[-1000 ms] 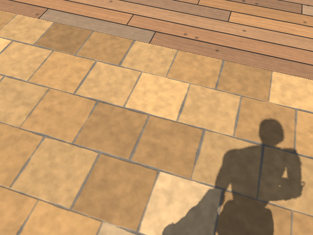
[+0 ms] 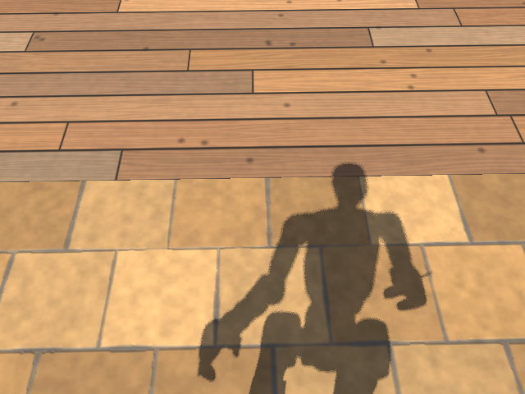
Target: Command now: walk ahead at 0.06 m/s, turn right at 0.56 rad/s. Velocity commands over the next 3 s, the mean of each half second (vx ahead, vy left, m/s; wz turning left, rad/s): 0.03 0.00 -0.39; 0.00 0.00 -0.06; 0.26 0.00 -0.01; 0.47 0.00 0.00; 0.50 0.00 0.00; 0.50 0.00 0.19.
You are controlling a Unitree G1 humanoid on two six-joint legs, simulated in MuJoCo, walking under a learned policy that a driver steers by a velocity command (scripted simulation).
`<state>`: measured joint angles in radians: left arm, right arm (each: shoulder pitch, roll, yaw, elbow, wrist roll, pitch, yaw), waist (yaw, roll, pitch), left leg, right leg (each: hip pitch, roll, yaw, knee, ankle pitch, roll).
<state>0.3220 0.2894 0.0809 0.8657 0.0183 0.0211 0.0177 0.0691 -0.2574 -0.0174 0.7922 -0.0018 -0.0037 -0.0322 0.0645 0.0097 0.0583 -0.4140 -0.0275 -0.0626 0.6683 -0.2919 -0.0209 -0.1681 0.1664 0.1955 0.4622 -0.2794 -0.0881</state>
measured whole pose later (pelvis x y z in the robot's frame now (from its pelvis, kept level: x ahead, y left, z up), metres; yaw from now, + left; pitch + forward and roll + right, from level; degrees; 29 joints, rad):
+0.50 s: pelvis +0.00 +0.00 +0.00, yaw -11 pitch -1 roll +0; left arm 0.16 0.25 0.02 0.82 0.02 0.06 0.00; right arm 0.25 -0.29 -0.03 0.83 -0.02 0.03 -0.01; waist -0.03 0.03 0.06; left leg -0.29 0.04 0.07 0.54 -0.27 0.01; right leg -0.18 0.05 0.02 0.47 -0.27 -0.04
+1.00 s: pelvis -0.02 +0.01 +0.01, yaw -11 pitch -2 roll +0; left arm 0.20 0.24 0.00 1.04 0.01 0.01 0.03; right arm 0.25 -0.22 0.00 1.03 -0.01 0.01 -0.03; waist 0.00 0.00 0.04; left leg -0.12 0.00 -0.01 0.38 -0.22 0.00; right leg -0.14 0.04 0.03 0.37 -0.19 -0.03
